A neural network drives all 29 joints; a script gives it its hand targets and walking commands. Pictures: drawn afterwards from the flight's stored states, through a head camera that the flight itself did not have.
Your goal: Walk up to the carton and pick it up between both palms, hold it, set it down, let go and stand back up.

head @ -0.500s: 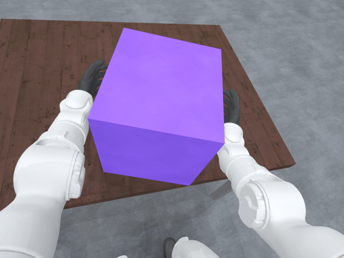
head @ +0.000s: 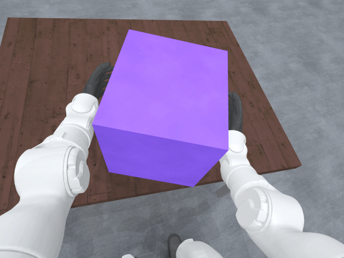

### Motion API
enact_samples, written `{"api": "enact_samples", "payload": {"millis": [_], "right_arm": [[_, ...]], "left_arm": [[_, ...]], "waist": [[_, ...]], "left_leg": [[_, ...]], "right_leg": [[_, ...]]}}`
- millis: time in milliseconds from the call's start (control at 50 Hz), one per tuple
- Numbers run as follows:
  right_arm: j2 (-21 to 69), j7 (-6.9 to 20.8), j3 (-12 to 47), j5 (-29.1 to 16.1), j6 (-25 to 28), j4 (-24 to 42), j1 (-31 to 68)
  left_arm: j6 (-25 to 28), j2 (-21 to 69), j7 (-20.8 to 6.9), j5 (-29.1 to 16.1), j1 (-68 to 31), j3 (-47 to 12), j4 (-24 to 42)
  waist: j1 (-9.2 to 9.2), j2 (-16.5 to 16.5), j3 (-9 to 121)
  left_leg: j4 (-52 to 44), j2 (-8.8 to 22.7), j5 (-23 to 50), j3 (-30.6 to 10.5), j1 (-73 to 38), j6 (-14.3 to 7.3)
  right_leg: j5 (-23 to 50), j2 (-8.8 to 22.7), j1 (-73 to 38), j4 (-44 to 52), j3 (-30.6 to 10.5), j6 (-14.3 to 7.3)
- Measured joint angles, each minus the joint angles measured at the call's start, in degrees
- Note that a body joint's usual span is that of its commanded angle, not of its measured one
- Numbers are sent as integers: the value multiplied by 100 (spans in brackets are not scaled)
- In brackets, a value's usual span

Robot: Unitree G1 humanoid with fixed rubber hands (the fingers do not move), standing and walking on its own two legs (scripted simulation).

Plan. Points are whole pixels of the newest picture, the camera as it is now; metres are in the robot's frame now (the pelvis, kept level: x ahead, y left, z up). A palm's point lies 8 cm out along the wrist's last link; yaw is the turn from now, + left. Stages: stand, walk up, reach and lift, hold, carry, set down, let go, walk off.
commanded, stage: reach and lift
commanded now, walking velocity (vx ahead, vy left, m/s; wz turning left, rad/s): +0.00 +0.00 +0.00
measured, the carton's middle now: (164, 115) +0.45 -0.05 -0.01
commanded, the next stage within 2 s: none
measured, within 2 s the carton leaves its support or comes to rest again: leaves its support in 1.14 s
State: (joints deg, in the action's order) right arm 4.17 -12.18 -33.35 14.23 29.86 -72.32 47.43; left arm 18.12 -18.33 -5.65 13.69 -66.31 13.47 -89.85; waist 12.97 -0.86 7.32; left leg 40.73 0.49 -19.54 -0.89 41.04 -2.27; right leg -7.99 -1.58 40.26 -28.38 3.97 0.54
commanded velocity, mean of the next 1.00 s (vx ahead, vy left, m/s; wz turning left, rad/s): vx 0.00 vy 0.00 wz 0.00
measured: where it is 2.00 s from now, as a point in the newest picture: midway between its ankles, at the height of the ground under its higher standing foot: outside the picture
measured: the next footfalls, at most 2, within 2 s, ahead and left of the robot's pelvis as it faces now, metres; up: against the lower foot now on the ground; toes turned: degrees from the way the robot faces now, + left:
none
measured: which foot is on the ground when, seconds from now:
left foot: down 0.00-1.00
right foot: down 0.00-1.00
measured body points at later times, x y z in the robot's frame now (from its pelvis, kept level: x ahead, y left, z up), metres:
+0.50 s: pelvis +0.01 -0.01 +0.01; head +0.12 +0.05 +0.44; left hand +0.51 +0.11 +0.05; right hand +0.39 -0.21 +0.04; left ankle -0.02 +0.08 -0.72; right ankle +0.04 -0.13 -0.72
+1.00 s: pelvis +0.01 -0.02 +0.02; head +0.11 +0.01 +0.46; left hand +0.48 +0.11 +0.05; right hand +0.38 -0.21 +0.03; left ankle -0.02 +0.08 -0.72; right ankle +0.04 -0.13 -0.72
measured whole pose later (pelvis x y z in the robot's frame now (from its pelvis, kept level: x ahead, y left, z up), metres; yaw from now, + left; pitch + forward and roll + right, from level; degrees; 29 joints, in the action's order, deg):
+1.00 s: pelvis +0.01 -0.02 +0.02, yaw +1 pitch +17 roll -3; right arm 3.8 -13.0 -26.5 11.2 34.7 -67.2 37.5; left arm 19.7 -14.1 -4.8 14.0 -58.0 11.8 -82.7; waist 7.2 -1.3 6.3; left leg 28.8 1.0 -14.5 -0.5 31.7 -0.9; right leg -2.9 -2.1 30.8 -16.2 4.4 -1.2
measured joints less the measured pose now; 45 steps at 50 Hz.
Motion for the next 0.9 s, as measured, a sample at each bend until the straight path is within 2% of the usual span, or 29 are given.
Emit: {"api": "enact_samples", "payload": {"millis": [100,220,600,900], "right_arm": [[72,65,-201,199,195,123,-160],[82,8,-126,219,363,146,-272],[117,-98,-77,133,561,183,-419],[17,-111,535,-222,580,388,-843]], "left_arm": [[168,47,7,283,53,320,-85],[295,70,-18,392,133,488,-95],[145,138,-95,607,135,439,202],[178,336,8,194,683,-28,642]], "waist": [[-56,41,-60],[-109,53,-163],[-230,-142,-152],[-476,-60,-119]], "left_leg": [[-163,-4,37,2,-169,6],[-354,0,84,27,-391,-11],[-659,49,264,10,-454,60],[-1050,57,434,36,-795,117]], "right_leg": [[43,3,-177,177,3,0],[108,-5,-398,384,-16,-2],[328,-46,-517,791,46,-88],[480,-56,-839,1149,43,-146]]}}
